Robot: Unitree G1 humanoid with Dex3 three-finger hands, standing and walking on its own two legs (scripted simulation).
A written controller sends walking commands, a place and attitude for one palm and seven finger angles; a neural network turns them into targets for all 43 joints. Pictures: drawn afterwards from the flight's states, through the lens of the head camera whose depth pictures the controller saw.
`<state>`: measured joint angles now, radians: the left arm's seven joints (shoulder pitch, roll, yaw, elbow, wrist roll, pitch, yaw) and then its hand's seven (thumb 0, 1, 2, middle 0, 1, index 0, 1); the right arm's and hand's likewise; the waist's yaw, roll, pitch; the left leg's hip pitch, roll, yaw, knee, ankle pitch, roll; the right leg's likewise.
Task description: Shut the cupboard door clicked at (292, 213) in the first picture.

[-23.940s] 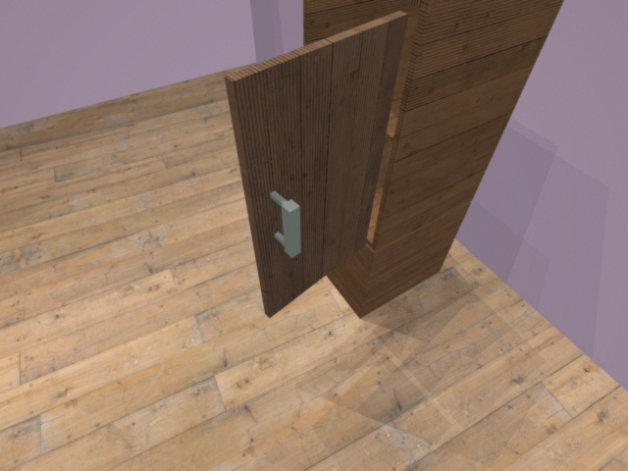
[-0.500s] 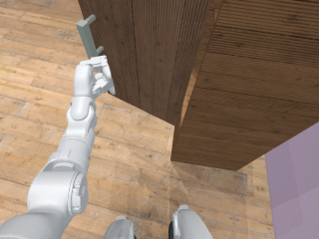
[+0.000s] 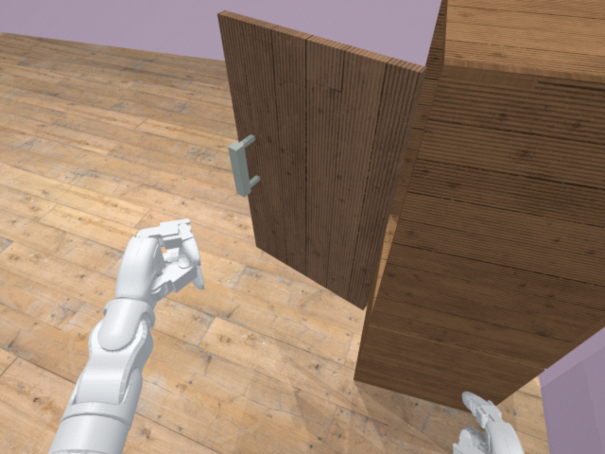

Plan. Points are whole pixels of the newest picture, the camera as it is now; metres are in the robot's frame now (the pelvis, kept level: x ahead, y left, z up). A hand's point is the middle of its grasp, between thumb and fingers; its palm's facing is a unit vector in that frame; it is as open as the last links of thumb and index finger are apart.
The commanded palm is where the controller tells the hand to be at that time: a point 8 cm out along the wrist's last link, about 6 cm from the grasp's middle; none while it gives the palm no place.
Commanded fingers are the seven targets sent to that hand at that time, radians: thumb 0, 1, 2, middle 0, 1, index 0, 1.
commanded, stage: draw the hand back to the body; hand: left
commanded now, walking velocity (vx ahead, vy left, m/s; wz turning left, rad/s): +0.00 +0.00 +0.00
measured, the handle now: (246, 165) +0.64 +0.14 +0.00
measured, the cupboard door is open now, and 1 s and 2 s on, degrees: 70 70 70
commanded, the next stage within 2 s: step back with the hand held close in 0.98 s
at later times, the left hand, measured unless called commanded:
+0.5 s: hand (51, 308) +0.23 +0.25 +0.16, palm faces +0.40 -0.84 -0.36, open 5.3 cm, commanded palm +0.17 +0.29 +0.18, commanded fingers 0.00 0.90 0.90 -0.31 -0.42 -0.31 -0.42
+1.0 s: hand (6, 333) +0.19 +0.26 +0.18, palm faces +0.47 -0.79 -0.38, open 7.4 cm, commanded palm +0.14 +0.30 +0.20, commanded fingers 0.00 0.90 0.90 -0.20 -0.30 -0.20 -0.30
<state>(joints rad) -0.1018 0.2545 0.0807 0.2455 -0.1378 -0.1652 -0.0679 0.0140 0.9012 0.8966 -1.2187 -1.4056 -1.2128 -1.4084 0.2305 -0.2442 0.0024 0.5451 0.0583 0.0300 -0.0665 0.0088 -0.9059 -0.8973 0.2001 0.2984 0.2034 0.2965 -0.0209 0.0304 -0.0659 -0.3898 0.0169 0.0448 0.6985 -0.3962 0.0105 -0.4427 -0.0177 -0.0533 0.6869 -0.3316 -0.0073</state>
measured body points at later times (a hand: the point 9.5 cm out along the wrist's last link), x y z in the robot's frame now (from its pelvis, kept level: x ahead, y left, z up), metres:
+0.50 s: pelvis +0.02 +0.00 +0.02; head +0.00 -0.02 +0.47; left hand +0.20 +0.30 +0.18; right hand +0.21 -0.20 -0.07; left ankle -0.02 +0.11 -0.72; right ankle +0.01 -0.11 -0.72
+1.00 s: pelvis +0.01 +0.00 +0.02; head -0.02 -0.03 +0.47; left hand +0.16 +0.30 +0.20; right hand +0.19 -0.22 -0.06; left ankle -0.02 +0.11 -0.72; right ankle +0.01 -0.11 -0.72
